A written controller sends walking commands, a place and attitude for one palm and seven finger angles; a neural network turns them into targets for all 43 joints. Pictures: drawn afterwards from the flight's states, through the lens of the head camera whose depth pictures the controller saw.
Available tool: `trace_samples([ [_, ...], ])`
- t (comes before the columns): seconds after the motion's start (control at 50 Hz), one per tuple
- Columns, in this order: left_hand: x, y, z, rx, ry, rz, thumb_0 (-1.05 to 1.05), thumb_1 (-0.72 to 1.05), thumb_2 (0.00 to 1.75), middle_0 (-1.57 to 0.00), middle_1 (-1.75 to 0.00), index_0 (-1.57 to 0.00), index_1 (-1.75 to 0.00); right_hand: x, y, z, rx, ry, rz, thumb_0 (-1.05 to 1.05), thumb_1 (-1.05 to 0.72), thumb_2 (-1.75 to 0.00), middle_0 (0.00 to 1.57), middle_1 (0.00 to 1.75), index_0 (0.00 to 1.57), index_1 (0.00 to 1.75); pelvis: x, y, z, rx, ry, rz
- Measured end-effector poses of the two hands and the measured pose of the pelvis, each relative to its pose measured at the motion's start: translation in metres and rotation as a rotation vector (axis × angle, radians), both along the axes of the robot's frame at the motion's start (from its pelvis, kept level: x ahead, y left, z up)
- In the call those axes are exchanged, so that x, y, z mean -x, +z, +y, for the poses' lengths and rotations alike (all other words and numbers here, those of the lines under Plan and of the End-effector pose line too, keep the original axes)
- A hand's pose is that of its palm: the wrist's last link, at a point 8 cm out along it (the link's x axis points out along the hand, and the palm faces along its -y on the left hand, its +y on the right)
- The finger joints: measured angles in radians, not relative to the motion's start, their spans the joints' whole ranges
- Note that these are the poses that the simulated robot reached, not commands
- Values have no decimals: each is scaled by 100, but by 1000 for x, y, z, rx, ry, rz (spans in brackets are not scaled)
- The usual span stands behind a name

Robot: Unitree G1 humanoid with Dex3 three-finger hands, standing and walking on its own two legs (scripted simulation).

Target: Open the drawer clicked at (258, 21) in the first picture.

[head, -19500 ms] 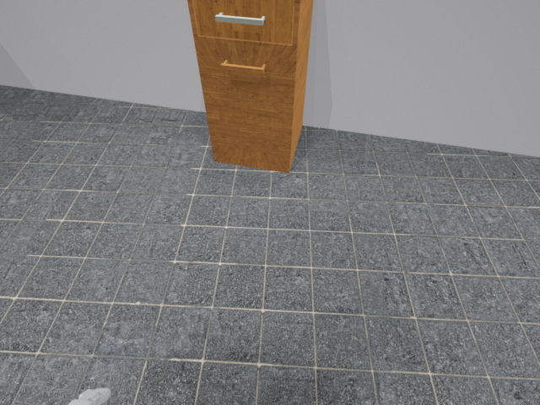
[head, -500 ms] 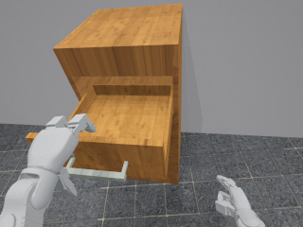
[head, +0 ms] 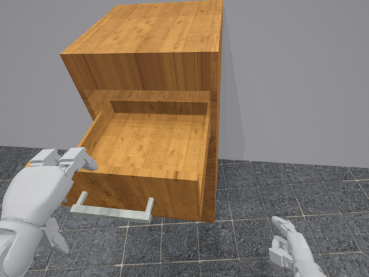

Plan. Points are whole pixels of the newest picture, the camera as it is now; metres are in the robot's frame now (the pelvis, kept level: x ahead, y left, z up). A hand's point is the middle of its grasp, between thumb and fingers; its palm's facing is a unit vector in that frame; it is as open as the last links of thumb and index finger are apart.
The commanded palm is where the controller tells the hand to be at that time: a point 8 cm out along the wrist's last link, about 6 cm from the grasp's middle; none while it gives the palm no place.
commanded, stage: draw the hand back to the body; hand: left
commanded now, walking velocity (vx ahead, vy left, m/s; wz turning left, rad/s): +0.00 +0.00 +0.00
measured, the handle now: (113, 206) +0.25 +0.22 +0.02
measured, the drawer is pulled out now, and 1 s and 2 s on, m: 0.30 0.30 0.30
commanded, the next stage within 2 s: step back with the hand held close in 1.06 s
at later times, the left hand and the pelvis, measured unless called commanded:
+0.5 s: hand (78, 170) +0.22 +0.21 +0.19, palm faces +0.33 -0.85 -0.40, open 11.8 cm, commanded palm +0.17 +0.26 +0.21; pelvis +0.03 +0.00 +0.00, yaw -2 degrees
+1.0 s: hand (70, 177) +0.21 +0.22 +0.19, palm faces +0.41 -0.82 -0.40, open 7.8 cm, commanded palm +0.16 +0.27 +0.21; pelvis +0.03 -0.01 +0.00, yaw -1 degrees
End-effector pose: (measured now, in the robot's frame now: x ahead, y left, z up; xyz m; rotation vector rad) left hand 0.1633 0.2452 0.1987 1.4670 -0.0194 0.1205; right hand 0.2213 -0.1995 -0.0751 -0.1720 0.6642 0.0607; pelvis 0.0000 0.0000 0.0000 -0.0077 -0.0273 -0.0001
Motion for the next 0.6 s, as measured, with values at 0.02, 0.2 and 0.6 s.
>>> trace_samples([
  [0.02, 0, 0, 1, 0, 2, -2, 0, -50, 30, -32, -120, -32, -120, -1, 0, 0, 0, -2, 0, 1, -90, -90, 20, 30, 20, 30, 0, 0, 0, 1, -1, 1],
  [0.2, -4, -2, 4, 838, -52, -269, 0, -45, 32, -31, -117, -32, -117, 8, 10, 4, 7, -64, -86, 1, -90, -90, 20, 30, 20, 30, -6, 1, 2, -5, -15, -25],
  [0.6, -20, 7, 11, 939, -43, -346, 0, 14, 57, -26, -79, -27, -79, 23, -1, -29, 37, -179, -25, 1, -90, -90, 20, 30, 20, 30, -31, 3, -1, -13, -35, -3],
])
